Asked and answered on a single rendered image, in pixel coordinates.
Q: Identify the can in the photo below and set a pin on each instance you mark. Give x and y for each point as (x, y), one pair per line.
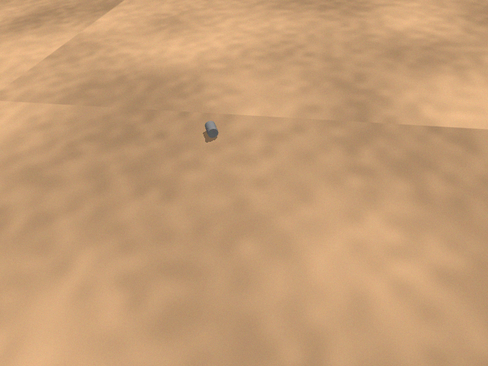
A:
(211, 129)

